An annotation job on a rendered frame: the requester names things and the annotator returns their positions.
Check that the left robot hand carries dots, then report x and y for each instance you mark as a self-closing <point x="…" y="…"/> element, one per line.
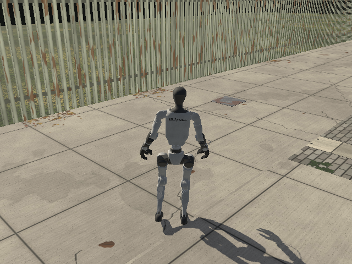
<point x="142" y="152"/>

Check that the robot torso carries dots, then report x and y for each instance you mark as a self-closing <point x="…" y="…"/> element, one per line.
<point x="177" y="132"/>

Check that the robot left forearm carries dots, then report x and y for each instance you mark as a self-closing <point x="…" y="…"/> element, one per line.
<point x="147" y="142"/>

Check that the robot right forearm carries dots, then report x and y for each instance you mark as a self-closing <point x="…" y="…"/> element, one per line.
<point x="203" y="144"/>

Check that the left robot upper arm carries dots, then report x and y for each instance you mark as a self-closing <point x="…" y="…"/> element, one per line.
<point x="157" y="123"/>

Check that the right robot hand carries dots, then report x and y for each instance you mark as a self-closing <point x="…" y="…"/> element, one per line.
<point x="206" y="153"/>

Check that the right robot foot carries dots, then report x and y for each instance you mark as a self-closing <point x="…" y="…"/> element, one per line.
<point x="183" y="219"/>

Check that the right robot upper arm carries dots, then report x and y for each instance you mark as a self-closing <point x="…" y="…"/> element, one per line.
<point x="197" y="125"/>

